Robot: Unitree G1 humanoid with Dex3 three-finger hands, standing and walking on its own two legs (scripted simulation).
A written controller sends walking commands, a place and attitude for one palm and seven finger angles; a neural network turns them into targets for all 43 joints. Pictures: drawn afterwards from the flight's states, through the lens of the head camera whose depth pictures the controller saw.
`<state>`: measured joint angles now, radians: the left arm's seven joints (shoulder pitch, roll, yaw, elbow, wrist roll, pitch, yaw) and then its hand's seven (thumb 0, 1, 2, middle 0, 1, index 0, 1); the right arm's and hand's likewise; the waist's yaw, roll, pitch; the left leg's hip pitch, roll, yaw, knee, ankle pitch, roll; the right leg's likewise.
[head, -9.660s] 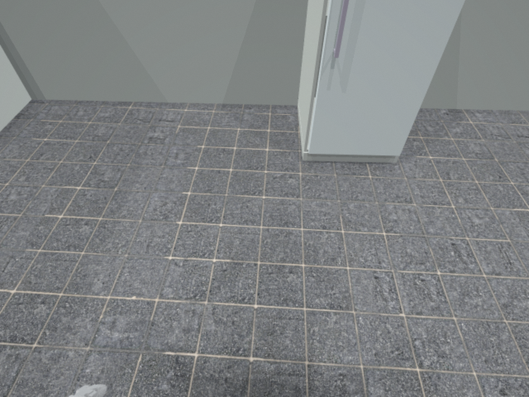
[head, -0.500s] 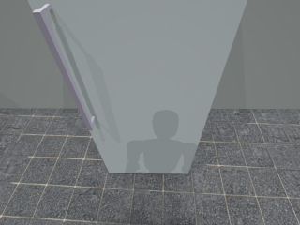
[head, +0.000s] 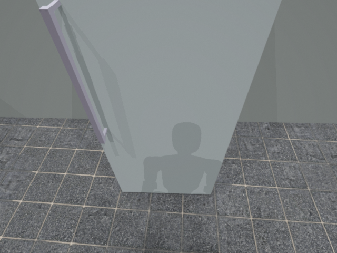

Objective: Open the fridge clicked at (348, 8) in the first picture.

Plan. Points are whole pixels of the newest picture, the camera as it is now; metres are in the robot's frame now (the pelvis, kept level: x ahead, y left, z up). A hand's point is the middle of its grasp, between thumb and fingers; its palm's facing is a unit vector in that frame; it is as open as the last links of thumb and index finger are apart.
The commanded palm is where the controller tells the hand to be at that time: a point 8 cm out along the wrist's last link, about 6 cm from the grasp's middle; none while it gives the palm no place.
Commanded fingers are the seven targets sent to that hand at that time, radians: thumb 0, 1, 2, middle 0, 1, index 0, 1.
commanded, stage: shuffle to correct the standing spot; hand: left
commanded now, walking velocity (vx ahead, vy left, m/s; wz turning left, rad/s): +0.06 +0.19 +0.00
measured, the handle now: (84, 89) +0.50 +0.27 +0.11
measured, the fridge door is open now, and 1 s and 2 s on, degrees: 0 0 0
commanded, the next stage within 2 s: come to a stop and stand still in 0.46 s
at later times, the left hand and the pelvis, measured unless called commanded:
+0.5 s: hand out of the picture +0.03 +0.25 -0.19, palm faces +0.12 -0.97 -0.23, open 7.4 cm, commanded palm none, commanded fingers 0.00 0.90 0.90 -0.20 -0.30 -0.20 -0.30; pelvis +0.02 +0.06 -0.02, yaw +2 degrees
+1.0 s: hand out of the picture +0.13 +0.24 -0.18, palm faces +0.06 -0.98 -0.20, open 7.4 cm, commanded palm none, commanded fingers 0.00 0.90 0.90 -0.20 -0.30 -0.20 -0.30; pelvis +0.05 +0.07 -0.01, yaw +3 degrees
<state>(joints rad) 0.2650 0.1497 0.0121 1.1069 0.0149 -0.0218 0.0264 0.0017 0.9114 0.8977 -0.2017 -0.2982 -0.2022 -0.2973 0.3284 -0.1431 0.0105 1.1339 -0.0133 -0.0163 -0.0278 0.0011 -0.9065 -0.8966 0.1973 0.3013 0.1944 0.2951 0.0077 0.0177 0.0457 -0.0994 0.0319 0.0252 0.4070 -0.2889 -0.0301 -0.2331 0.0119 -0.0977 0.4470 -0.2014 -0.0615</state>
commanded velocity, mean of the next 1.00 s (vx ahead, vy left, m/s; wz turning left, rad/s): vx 0.01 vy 0.09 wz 0.00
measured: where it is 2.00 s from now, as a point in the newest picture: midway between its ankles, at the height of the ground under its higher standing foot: outside the picture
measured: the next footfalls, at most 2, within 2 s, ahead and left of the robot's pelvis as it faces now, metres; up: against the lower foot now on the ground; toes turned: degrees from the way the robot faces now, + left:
right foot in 0.94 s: +0.14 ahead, -0.01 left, +0.00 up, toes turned +2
left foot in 1.20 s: +0.06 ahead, +0.21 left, +0.00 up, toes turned +4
